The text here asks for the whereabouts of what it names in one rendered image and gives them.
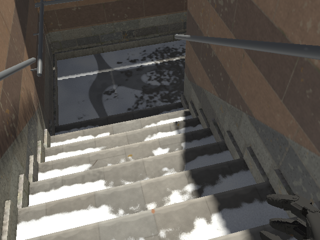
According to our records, stairs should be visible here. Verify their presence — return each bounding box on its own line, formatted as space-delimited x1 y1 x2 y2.
16 102 306 240

